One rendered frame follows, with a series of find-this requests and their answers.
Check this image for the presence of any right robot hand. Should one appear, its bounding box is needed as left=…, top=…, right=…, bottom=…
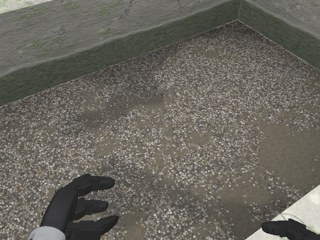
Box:
left=261, top=218, right=320, bottom=240

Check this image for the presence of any left robot hand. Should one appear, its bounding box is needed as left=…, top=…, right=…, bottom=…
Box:
left=40, top=173, right=119, bottom=240

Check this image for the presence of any left robot forearm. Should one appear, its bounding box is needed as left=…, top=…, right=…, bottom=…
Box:
left=28, top=226, right=66, bottom=240

